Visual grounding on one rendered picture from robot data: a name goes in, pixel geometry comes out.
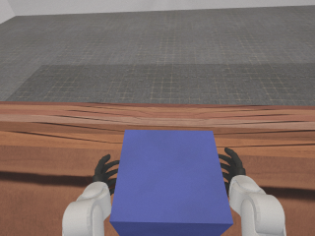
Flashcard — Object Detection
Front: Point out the robot right forearm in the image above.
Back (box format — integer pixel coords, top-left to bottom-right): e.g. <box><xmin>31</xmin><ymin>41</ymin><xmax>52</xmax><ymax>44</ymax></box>
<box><xmin>228</xmin><ymin>175</ymin><xmax>286</xmax><ymax>236</ymax></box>

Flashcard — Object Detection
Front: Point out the right robot hand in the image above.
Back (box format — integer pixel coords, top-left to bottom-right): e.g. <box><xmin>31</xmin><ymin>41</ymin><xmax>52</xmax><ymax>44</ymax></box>
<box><xmin>218</xmin><ymin>147</ymin><xmax>246</xmax><ymax>190</ymax></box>

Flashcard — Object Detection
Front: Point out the robot left forearm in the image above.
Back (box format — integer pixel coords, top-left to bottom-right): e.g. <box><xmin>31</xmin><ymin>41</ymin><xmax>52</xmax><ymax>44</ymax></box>
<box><xmin>62</xmin><ymin>181</ymin><xmax>112</xmax><ymax>236</ymax></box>

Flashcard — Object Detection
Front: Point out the carton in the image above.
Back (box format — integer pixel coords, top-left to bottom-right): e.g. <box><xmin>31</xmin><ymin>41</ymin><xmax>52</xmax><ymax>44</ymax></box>
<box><xmin>109</xmin><ymin>130</ymin><xmax>234</xmax><ymax>236</ymax></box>

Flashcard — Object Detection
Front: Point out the left robot hand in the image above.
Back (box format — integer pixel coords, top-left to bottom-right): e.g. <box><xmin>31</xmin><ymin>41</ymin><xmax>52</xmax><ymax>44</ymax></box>
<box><xmin>93</xmin><ymin>154</ymin><xmax>120</xmax><ymax>196</ymax></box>

